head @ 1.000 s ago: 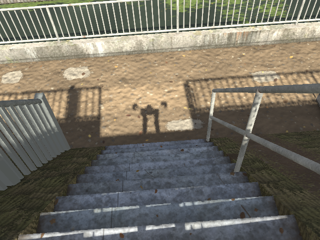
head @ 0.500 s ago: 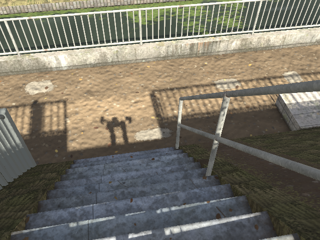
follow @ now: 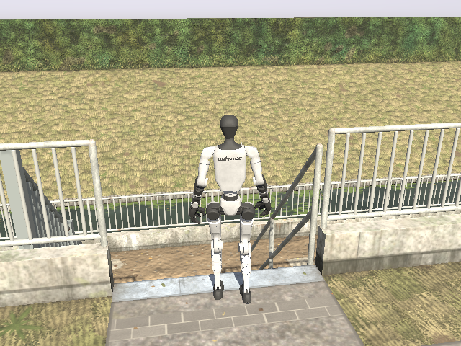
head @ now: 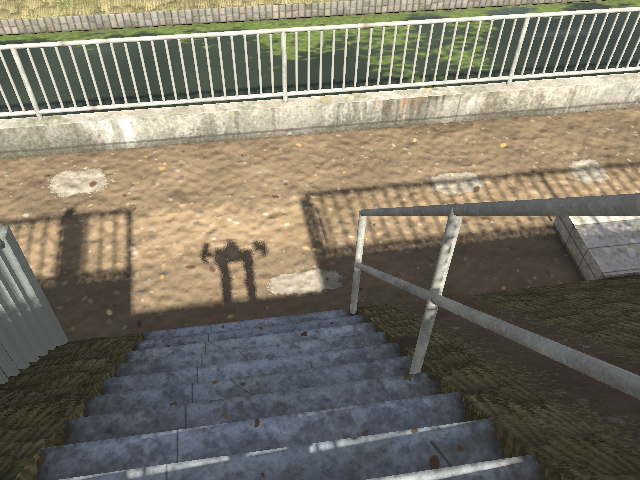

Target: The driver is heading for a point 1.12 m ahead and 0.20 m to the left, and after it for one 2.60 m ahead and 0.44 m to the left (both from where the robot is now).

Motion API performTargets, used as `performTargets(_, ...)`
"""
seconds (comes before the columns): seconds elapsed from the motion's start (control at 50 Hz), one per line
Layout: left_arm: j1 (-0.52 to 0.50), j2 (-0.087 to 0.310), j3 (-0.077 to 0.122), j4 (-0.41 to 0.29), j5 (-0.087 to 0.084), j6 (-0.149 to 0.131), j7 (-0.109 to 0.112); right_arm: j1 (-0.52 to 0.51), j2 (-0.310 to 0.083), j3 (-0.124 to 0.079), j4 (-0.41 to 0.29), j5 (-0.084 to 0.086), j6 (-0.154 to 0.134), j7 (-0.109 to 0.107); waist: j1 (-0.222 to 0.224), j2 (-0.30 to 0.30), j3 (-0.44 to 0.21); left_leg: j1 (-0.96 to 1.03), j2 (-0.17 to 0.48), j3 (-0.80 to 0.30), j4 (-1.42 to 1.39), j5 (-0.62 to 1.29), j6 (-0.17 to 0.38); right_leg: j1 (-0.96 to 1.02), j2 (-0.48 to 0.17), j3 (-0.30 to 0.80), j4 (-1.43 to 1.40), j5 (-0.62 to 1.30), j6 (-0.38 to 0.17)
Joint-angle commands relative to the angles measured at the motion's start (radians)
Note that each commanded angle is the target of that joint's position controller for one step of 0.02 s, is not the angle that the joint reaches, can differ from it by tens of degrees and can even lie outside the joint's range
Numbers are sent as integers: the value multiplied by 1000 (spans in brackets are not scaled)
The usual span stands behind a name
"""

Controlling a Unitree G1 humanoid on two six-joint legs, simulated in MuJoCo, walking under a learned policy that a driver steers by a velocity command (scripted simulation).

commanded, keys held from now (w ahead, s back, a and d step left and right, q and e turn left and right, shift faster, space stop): no key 0.82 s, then w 0.18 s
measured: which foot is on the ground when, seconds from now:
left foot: down 0.00-1.00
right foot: down 0.00-1.00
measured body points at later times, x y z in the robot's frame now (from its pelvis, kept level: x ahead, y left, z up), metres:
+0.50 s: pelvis +0.00 +0.00 +0.01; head +0.01 +0.00 +0.46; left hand +0.05 +0.24 -0.14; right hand +0.05 -0.25 -0.13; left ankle -0.03 +0.09 -0.73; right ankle -0.08 -0.11 -0.73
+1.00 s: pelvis -0.01 +0.00 +0.01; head -0.02 +0.00 +0.46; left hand -0.01 +0.24 -0.15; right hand -0.01 -0.25 -0.14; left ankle -0.03 +0.09 -0.73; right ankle -0.08 -0.11 -0.73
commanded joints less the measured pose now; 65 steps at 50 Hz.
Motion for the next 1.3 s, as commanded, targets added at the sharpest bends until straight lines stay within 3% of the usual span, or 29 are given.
performTargets(0.02,26,61,11,-34,4,7,7,40,-108,-13,-14,3,4,-14,-6,118,-32,182,205,-169,-48,934,109,-98,-42,11,-72,211,4)
performTargets(0.06,30,83,14,-12,-1,14,15,18,-115,-12,-5,7,-3,-18,-1,73,-22,124,158,-122,-40,937,57,3,-60,26,-118,471,3)
performTargets(0.1,10,92,15,1,-7,20,18,50,-108,-9,18,19,-4,-19,-9,18,-50,92,121,-95,-59,753,17,100,-102,36,-108,743,-10)
performTargets(0.14,-20,80,9,12,-8,24,16,58,-100,-7,38,20,1,-20,-7,-6,-55,102,107,-86,-90,629,4,119,-125,41,-116,803,-16)
performTargets(0.28,-58,78,5,66,-6,35,17,35,-101,-4,92,14,4,-17,-4,8,-29,131,125,-107,-161,610,5,105,-130,31,-206,622,-3)
performTargets(0.5,-72,66,-7,151,3,15,9,19,-100,1,179,2,15,-13,-17,1,10,135,130,-113,-243,427,4,51,-140,40,-290,440,-6)
performTargets(0.82,-37,42,-24,238,5,-1,4,33,-80,13,269,0,7,-18,-18,9,30,104,136,-120,-268,357,6,18,-135,44,-316,353,-8)
performTargets(0.84,-28,34,-27,244,6,-2,4,42,-72,16,276,-1,7,-17,-18,10,8,111,132,-120,-281,294,4,30,-132,44,-328,300,-9)
performTargets(0.9,-20,57,-15,246,14,2,4,53,-99,0,283,-2,15,-17,-19,21,30,84,97,-115,-256,40,22,-9,-92,22,-286,87,-33)
performTargets(0.94,-5,49,-10,245,21,4,0,67,-100,-9,286,-6,23,-15,-20,35,85,31,94,-140,-240,-144,50,-81,-68,14,-236,-53,-58)
performTargets(1.0,5,40,-5,230,35,-9,-5,111,-105,-19,290,-14,19,-14,-29,53,150,-5,133,-222,-220,-246,101,-190,-58,15,-147,-95,-78)
performTargets(1.06,15,20,-6,214,42,-32,-11,148,-126,-35,289,-17,4,-10,-35,78,135,26,193,-318,-208,-176,154,-235,-48,-15,-58,-14,-81)
performTargets(1.12,62,26,4,211,36,-46,-7,168,-142,-51,285,-14,-10,-13,-21,80,97,67,215,-331,-122,105,181,-219,-39,-35,-20,60,-79)
performTargets(1.16,165,34,13,237,31,-50,-5,121,-126,-53,265,-13,-21,-11,25,23,68,-38,153,-229,40,292,149,-71,-57,22,-54,175,-93)
performTargets(1.18,223,56,26,255,23,-54,-4,56,-114,-55,226,-11,-26,-8,57,-65,54,-176,77,-115,180,366,103,74,-108,105,-88,345,-118)
performTargets(1.2,302,99,41,274,15,-56,-2,2,-93,-52,197,-13,-27,-8,106,-167,55,-399,-9,6,349,152,42,262,-224,242,-146,620,-172)
performTargets(1.22,325,86,36,279,11,-57,-8,-43,-103,-57,167,-22,-23,-12,111,-166,98,-569,-1,20,462,-178,19,333,-328,328,-154,871,-218)
performTargets(1.24,312,79,36,267,12,-58,-9,-54,-101,-58,157,-26,-22,-11,96,-71,123,-613,35,-6,495,-196,6,339,-346,299,-130,979,-241)
performTargets(1.26,286,85,40,257,18,-54,-9,-32,-99,-57,157,-22,-19,-4,75,-36,109,-580,58,-28,492,-161,-4,311,-340,261,-137,978,-243)
performTargets(1.3,205,70,37,226,22,-50,-2,-74,-102,-58,116,-9,-21,9,33,-78,148,-467,71,-2,370,-65,-9,167,-272,174,-193,885,-194)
